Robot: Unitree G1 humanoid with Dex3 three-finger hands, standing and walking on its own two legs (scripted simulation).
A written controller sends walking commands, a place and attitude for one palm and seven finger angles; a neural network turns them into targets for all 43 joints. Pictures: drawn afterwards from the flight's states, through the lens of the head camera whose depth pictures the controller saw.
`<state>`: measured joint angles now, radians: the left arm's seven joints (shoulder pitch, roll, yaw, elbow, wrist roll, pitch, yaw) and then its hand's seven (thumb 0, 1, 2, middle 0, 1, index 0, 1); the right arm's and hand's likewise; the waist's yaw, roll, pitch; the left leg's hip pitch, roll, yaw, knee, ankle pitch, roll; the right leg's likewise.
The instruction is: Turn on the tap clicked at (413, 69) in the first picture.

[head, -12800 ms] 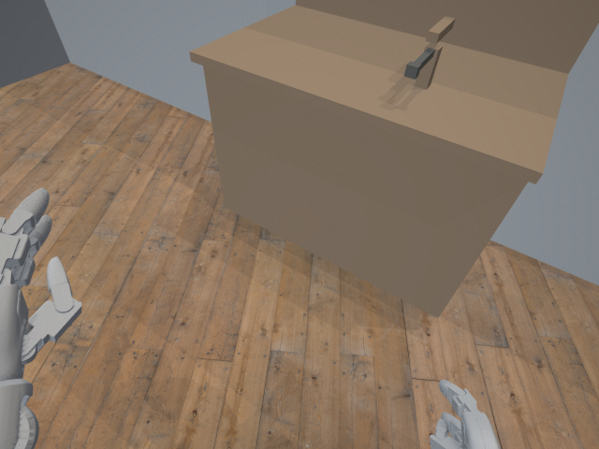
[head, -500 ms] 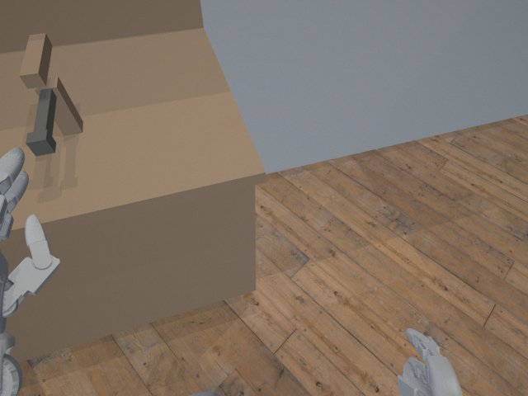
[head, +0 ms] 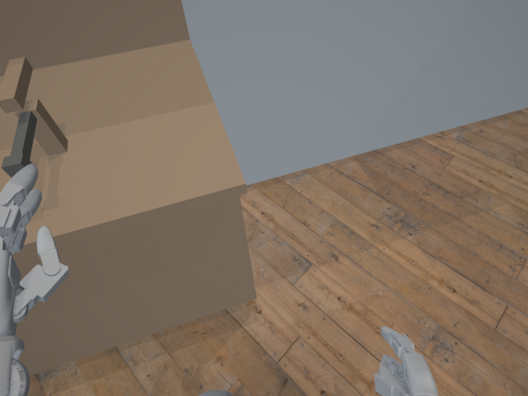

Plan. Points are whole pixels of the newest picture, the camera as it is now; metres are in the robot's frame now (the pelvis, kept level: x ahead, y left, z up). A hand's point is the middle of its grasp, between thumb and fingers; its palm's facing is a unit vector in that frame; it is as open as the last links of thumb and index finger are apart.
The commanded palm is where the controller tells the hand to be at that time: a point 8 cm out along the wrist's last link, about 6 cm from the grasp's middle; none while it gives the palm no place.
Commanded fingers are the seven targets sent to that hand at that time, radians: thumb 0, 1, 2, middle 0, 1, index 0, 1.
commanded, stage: come to a stop and stand still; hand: left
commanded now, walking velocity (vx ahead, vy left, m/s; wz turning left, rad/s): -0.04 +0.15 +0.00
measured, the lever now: (18, 166) +0.41 +0.42 +0.11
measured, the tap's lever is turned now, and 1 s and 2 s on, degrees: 0 0 0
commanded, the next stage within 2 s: look again from close up in 0.84 s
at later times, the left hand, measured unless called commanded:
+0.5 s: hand out of the picture +0.14 +0.28 +0.17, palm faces +0.49 -0.81 -0.33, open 7.4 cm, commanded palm +0.09 +0.31 +0.18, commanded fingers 0.00 0.90 0.90 -0.20 -0.30 -0.20 -0.30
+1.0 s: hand out of the picture +0.14 +0.31 +0.18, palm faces +0.49 -0.75 -0.43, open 7.5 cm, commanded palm +0.06 +0.31 +0.18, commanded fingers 0.00 0.90 0.90 -0.20 -0.30 -0.20 -0.30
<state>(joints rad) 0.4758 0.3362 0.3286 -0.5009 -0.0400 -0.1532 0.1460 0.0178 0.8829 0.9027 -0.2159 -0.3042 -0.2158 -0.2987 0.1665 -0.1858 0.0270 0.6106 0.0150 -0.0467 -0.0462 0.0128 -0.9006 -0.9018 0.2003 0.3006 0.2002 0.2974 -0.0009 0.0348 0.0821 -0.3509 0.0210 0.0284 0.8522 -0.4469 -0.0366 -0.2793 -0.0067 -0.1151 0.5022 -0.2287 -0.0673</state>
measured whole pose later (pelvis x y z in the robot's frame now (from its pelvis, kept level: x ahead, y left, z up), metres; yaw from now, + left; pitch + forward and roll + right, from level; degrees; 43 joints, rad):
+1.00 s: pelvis -0.08 +0.03 -0.01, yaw +3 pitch -3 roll +0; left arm 0.23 0.43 0.38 -0.33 0.04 -0.24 0.10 0.02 0.88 0.90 -0.22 -0.30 -0.22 -0.30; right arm 0.26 -0.19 0.01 0.65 0.00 -0.13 -0.06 0.01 -0.90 -0.90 0.20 0.30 0.20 0.30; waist 0.05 -0.02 0.07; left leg -0.29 0.01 0.02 0.57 -0.24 0.02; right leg -0.33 0.01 -0.05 0.48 -0.10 -0.02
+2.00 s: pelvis +0.09 +0.09 -0.01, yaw +0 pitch -1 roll -1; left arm 0.38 0.36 0.41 -0.50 -0.04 -0.22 0.12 0.02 0.88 0.90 -0.21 -0.30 -0.21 -0.30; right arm 0.21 -0.15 0.00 0.58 0.00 -0.09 0.00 0.01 -0.90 -0.90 0.20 0.30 0.20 0.30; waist 0.00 -0.03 0.07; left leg -0.16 -0.04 0.05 0.56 -0.38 0.07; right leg -0.47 0.01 -0.03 1.14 -0.44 -0.01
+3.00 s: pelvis +0.12 +0.20 +0.00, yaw -2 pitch -1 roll -1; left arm 0.39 0.35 0.39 -0.46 -0.03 -0.28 0.10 0.02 0.89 0.90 -0.21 -0.30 -0.21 -0.30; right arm 0.23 -0.17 0.03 0.61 0.01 -0.17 0.01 0.02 -0.90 -0.90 0.20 0.30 0.20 0.30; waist 0.03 -0.02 0.05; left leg -0.25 -0.07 0.06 0.47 -0.21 0.10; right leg -0.22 -0.02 -0.01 0.45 -0.22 0.01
